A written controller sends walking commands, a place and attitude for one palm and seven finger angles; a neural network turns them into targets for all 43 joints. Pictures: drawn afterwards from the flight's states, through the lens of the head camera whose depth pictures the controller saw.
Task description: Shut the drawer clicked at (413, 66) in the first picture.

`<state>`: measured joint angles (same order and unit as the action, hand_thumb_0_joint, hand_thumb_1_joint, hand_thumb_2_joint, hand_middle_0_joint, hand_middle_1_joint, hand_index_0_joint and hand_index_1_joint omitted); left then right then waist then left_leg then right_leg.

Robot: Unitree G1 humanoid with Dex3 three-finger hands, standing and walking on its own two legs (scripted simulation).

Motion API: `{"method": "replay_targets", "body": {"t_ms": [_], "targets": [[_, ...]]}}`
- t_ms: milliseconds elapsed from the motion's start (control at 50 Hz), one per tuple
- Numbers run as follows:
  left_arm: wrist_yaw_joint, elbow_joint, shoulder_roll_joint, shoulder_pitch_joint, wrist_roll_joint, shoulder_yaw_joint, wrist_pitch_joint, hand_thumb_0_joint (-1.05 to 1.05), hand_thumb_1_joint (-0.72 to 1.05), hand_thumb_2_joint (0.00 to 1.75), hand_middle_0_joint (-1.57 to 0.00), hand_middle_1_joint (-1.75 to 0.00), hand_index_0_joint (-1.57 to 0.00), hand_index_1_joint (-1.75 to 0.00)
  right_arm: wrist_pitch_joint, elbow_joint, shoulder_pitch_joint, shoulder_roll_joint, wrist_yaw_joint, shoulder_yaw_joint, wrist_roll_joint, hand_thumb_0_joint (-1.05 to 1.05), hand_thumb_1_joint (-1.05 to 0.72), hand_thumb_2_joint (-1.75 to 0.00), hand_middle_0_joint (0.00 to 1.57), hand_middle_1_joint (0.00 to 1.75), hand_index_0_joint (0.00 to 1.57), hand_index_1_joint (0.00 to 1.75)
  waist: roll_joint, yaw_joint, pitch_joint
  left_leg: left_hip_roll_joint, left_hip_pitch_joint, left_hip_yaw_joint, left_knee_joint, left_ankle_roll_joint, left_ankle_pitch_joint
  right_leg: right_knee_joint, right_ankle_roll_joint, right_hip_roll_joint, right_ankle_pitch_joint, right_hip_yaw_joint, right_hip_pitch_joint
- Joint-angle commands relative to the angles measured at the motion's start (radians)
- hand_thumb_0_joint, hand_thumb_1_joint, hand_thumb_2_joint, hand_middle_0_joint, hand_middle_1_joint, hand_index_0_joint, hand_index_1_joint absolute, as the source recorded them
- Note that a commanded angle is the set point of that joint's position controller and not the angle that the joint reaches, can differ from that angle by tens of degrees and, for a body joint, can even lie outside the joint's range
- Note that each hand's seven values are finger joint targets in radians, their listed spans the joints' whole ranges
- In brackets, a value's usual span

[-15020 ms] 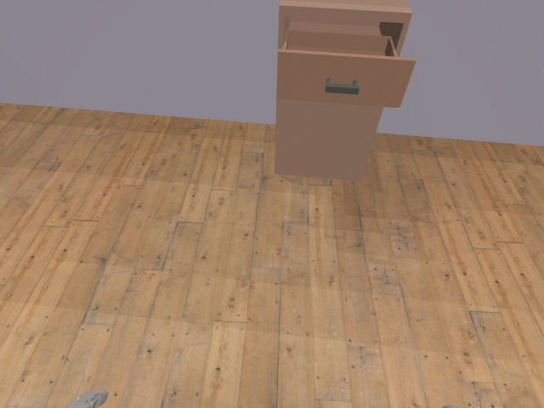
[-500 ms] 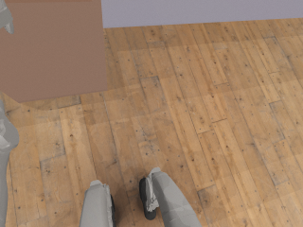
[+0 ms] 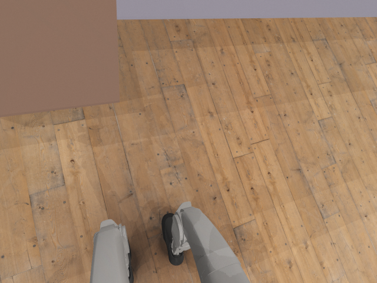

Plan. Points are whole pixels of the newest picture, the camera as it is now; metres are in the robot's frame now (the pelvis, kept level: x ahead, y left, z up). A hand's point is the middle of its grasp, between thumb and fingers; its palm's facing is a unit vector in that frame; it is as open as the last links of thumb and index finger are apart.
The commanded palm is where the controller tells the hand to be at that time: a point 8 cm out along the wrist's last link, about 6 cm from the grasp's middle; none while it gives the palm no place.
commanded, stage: pull the fist back off the drawer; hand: left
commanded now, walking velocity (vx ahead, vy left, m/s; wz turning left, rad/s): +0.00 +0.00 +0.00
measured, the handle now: out of the picture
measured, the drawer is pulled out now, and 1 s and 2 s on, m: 0.00 0.00 0.00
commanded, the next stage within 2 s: draw the hand back to the body in 0.70 s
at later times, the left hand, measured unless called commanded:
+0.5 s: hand out of the picture +0.61 +0.23 +0.08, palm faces +0.09 -1.00 -0.01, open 3.2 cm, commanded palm +0.59 +0.23 +0.08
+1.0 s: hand out of the picture +0.55 +0.23 +0.10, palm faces +0.06 -1.00 -0.05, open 3.3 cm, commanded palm +0.50 +0.26 +0.12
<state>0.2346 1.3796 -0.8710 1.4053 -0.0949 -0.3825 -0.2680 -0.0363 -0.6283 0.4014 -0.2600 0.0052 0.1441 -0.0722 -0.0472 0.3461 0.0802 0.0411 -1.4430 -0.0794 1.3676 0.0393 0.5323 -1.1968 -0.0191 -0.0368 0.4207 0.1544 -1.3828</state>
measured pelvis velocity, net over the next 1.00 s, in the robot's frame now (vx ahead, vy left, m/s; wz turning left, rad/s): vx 0.05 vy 0.01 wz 0.00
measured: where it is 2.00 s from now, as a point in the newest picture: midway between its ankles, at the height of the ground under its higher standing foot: (149, 258)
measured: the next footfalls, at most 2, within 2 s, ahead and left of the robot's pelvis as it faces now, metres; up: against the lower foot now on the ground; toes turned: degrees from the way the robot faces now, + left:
none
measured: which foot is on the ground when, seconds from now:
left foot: down 0.00-1.00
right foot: down 0.00-1.00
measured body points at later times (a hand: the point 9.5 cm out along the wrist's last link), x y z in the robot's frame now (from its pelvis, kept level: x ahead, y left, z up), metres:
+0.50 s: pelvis +0.00 +0.01 +0.01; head +0.22 +0.06 +0.40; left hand +0.60 +0.29 +0.08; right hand -0.06 -0.23 -0.07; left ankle +0.03 +0.09 -0.60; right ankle +0.07 -0.12 -0.60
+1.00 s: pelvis +0.05 +0.01 +0.06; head +0.22 +0.04 +0.48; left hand +0.54 +0.28 +0.10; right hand +0.07 -0.25 -0.05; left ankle +0.03 +0.09 -0.60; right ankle +0.07 -0.12 -0.60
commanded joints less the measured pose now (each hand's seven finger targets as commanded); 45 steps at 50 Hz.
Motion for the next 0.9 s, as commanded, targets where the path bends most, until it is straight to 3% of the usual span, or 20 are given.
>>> {"method": "replay_targets", "body": {"t_ms": [0, 20, 80, 140, 260, 280, 320, 360, 400, 420, 480, 560, 600, 640, 660, 680, 780, 840, 860, 880], "targets": [[-0.030, -0.251, -0.161, 0.596, 0.031, -0.005, -0.053, 0.00, 0.90, 0.90, -1.40, -1.60, -1.40, -1.60, 0.007, -0.021, 0.270, -0.246, -0.019, -0.073, -0.004, 0.00, -0.90, -0.90, 0.20, 0.30, 0.20, 0.30, -0.404, 0.088, 0.566, 0.025, 0.592, -0.091, -0.178, -0.002, -0.271, 0.123, -0.005, -0.025, -0.077, -0.076, 0.149], [-0.030, -0.262, -0.192, 0.595, 0.029, -0.023, -0.052, 0.00, 0.90, 0.90, -1.40, -1.60, -1.40, -1.60, 0.010, -0.019, 0.273, -0.246, -0.020, -0.071, -0.004, 0.00, -0.90, -0.90, 0.20, 0.30, 0.20, 0.30, -0.396, 0.082, 0.580, 0.025, 0.577, -0.086, -0.174, 0.001, -0.269, 0.121, -0.004, -0.024, -0.078, -0.078, 0.173], [-0.024, -0.258, -0.210, 0.587, 0.023, -0.037, -0.045, 0.00, 0.90, 0.90, -1.40, -1.60, -1.40, -1.60, 0.014, -0.010, 0.279, -0.246, -0.018, -0.069, -0.006, 0.00, -0.90, -0.90, 0.20, 0.30, 0.20, 0.30, -0.394, 0.074, 0.601, 0.023, 0.561, -0.085, -0.170, 0.002, -0.269, 0.115, -0.008, -0.026, -0.079, -0.078, 0.194], [-0.022, -0.221, -0.207, 0.560, 0.019, -0.035, -0.030, 0.00, 0.90, 0.90, -1.40, -1.60, -1.40, -1.60, 0.013, -0.001, 0.275, -0.245, -0.016, -0.067, -0.004, 0.00, -0.90, -0.90, 0.20, 0.30, 0.20, 0.30, -0.368, 0.070, 0.542, 0.022, 0.506, -0.080, -0.179, 0.005, -0.208, 0.121, -0.007, -0.027, -0.046, -0.080, 0.192], [-0.017, -0.270, -0.220, 0.517, 0.021, -0.072, -0.029, 0.00, 0.90, 0.90, -1.40, -1.60, -1.40, -1.60, 0.012, 0.010, 0.288, -0.243, -0.006, -0.078, -0.004, 0.00, -0.90, -0.90, 0.20, 0.30, 0.20, 0.30, -0.381, 0.041, 0.616, 0.023, 0.565, -0.091, -0.182, -0.002, -0.257, 0.108, -0.011, -0.028, -0.071, -0.073, 0.201], [-0.015, -0.270, -0.250, 0.484, 0.023, -0.099, -0.027, 0.00, 0.90, 0.90, -1.40, -1.60, -1.40, -1.60, 0.007, 0.016, 0.288, -0.248, -0.006, -0.076, -0.003, 0.00, -0.90, -0.90, 0.20, 0.30, 0.20, 0.30, -0.365, 0.027, 0.608, 0.026, 0.565, -0.095, -0.190, -0.005, -0.260, 0.108, -0.010, -0.028, -0.071, -0.070, 0.208], [-0.012, -0.309, -0.222, 0.458, 0.033, -0.091, -0.026, 0.00, 0.90, 0.90, -1.40, -1.60, -1.40, -1.60, 0.005, 0.024, 0.284, -0.242, -0.001, -0.082, -0.001, 0.00, -0.90, -0.90, 0.20, 0.30, 0.20, 0.30, -0.369, 0.014, 0.620, 0.025, 0.579, -0.086, -0.197, -0.005, -0.277, 0.118, -0.009, -0.029, -0.079, -0.074, 0.230], [-0.012, -0.376, -0.226, 0.413, 0.037, -0.115, -0.038, 0.00, 0.90, 0.90, -1.40, -1.60, -1.40, -1.60, 0.001, 0.029, 0.285, -0.240, 0.007, -0.092, 0.001, 0.00, -0.90, -0.90, 0.20, 0.30, 0.20, 0.30, -0.416, -0.018, 0.681, 0.029, 0.670, -0.097, -0.208, -0.021, -0.346, 0.109, -0.016, -0.030, -0.108, -0.066, 0.228], [-0.012, -0.362, -0.174, 0.342, 0.052, -0.104, -0.030, 0.00, 0.90, 0.90, -1.40, -1.60, -1.40, -1.60, -0.004, 0.028, 0.276, -0.239, 0.014, -0.100, 0.006, 0.00, -0.90, -0.90, 0.20, 0.30, 0.20, 0.30, -0.376, -0.023, 0.645, 0.033, 0.687, -0.101, -0.223, -0.027, -0.349, 0.123, -0.013, -0.032, -0.107, -0.063, 0.219], [-0.015, -0.369, -0.182, 0.329, 0.060, -0.118, -0.029, 0.00, 0.90, 0.90, -1.40, -1.60, -1.40, -1.60, -0.005, 0.028, 0.277, -0.238, 0.015, -0.100, 0.007, 0.00, -0.90, -0.90, 0.20, 0.30, 0.20, 0.30, -0.341, -0.026, 0.624, 0.032, 0.663, -0.089, -0.228, -0.020, -0.341, 0.134, -0.010, -0.032, -0.108, -0.067, 0.251], [-0.016, -0.422, -0.168, 0.241, 0.065, -0.131, -0.045, 0.00, 0.90, 0.90, -1.40, -1.60, -1.40, -1.60, -0.009, 0.038, 0.271, -0.234, 0.021, -0.109, 0.010, 0.00, -0.90, -0.90, 0.20, 0.30, 0.20, 0.30, -0.352, -0.060, 0.663, 0.030, 0.708, -0.081, -0.239, -0.025, -0.412, 0.139, -0.013, -0.031, -0.142, -0.069, 0.289], [-0.007, -0.449, -0.089, 0.097, 0.107, -0.135, -0.071, 0.00, 0.90, 0.90, -1.40, -1.60, -1.40, -1.60, -0.016, 0.041, 0.258, -0.222, 0.030, -0.127, 0.013, 0.00, -0.90, -0.90, 0.20, 0.30, 0.20, 0.30, -0.296, -0.087, 0.649, 0.027, 0.727, -0.059, -0.248, -0.024, -0.492, 0.158, -0.014, -0.035, -0.208, -0.076, 0.355], [-0.004, -0.457, -0.020, 0.074, 0.126, -0.100, -0.083, 0.00, 0.90, 0.90, -1.40, -1.60, -1.40, -1.60, -0.020, 0.033, 0.250, -0.218, 0.031, -0.135, 0.016, 0.00, -0.90, -0.90, 0.20, 0.30, 0.20, 0.30, -0.258, -0.078, 0.620, 0.027, 0.740, -0.055, -0.254, -0.026, -0.511, 0.169, -0.009, -0.035, -0.225, -0.076, 0.356], [-0.009, -0.432, -0.027, 0.085, 0.139, -0.115, -0.096, 0.00, 0.90, 0.90, -1.40, -1.60, -1.40, -1.60, -0.022, 0.023, 0.248, -0.219, 0.027, -0.138, 0.018, 0.00, -0.90, -0.90, 0.20, 0.30, 0.20, 0.30, -0.204, -0.070, 0.562, 0.021, 0.682, -0.039, -0.256, -0.016, -0.471, 0.182, -0.004, -0.035, -0.228, -0.085, 0.387], [-0.012, -0.449, -0.038, 0.102, 0.134, -0.119, -0.114, 0.00, 0.90, 0.90, -1.40, -1.60, -1.40, -1.60, -0.022, 0.020, 0.242, -0.217, 0.025, -0.138, 0.018, 0.00, -0.90, -0.90, 0.20, 0.30, 0.20, 0.30, -0.242, -0.079, 0.570, 0.019, 0.700, -0.038, -0.252, -0.019, -0.486, 0.173, -0.009, -0.031, -0.232, -0.088, 0.372], [-0.016, -0.438, -0.015, 0.113, 0.128, -0.098, -0.124, 0.00, 0.90, 0.90, -1.40, -1.60, -1.40, -1.60, -0.024, 0.016, 0.243, -0.211, 0.027, -0.139, 0.017, 0.00, -0.90, -0.90, 0.20, 0.30, 0.20, 0.30, -0.252, -0.073, 0.571, 0.017, 0.716, -0.037, -0.250, -0.021, -0.508, 0.171, -0.009, -0.031, -0.244, -0.088, 0.366], [-0.021, -0.394, 0.041, 0.065, 0.128, -0.073, -0.169, 0.00, 0.90, 0.90, -1.40, -1.60, -1.40, -1.60, -0.039, 0.004, 0.238, -0.206, 0.028, -0.149, 0.012, 0.00, -0.90, -0.90, 0.20, 0.30, 0.20, 0.30, -0.250, -0.074, 0.566, 0.017, 0.778, -0.044, -0.235, -0.037, -0.626, 0.162, -0.011, -0.026, -0.290, -0.085, 0.340], [-0.006, -0.594, 0.023, -0.123, 0.161, -0.110, -0.171, 0.00, 0.90, 0.90, -1.40, -1.60, -1.40, -1.60, -0.057, 0.067, 0.220, -0.201, 0.037, -0.164, 0.025, 0.00, -0.90, -0.90, 0.20, 0.30, 0.20, 0.30, -0.290, -0.169, 0.763, 0.013, 0.920, -0.032, -0.279, -0.051, -0.811, 0.186, -0.013, -0.028, -0.416, -0.094, 0.524], [-0.001, -0.627, 0.029, -0.224, 0.175, -0.118, -0.156, 0.00, 0.90, 0.90, -1.40, -1.60, -1.40, -1.60, -0.063, 0.086, 0.216, -0.200, 0.041, -0.170, 0.033, 0.00, -0.90, -0.90, 0.20, 0.30, 0.20, 0.30, -0.286, -0.191, 0.795, 0.011, 0.951, -0.029, -0.290, -0.054, -0.869, 0.195, -0.015, -0.031, -0.457, -0.095, 0.565], [0.003, -0.691, 0.064, -0.270, 0.189, -0.088, -0.138, 0.00, 0.90, 0.90, -1.40, -1.60, -1.40, -1.60, -0.069, 0.100, 0.201, -0.191, 0.043, -0.171, 0.046, 0.00, -0.90, -0.90, 0.20, 0.30, 0.20, 0.30, -0.275, -0.194, 0.779, 0.014, 0.982, -0.027, -0.315, -0.057, -0.901, 0.219, -0.010, -0.032, -0.479, -0.090, 0.592]]}}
